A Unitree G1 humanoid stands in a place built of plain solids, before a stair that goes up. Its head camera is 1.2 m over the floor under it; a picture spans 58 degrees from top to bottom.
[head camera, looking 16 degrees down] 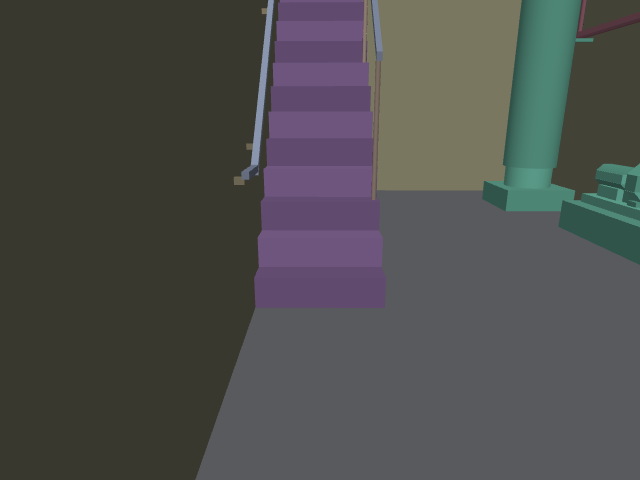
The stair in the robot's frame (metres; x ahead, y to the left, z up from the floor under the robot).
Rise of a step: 0.21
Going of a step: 0.21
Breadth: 0.84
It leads straight ahead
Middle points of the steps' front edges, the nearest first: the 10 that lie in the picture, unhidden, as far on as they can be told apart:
2.58 0.00 0.21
2.79 0.00 0.41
3.00 0.00 0.62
3.21 0.00 0.82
3.42 0.00 1.03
3.63 -0.01 1.23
3.84 -0.01 1.44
4.05 -0.01 1.65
4.27 -0.01 1.85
4.48 -0.01 2.06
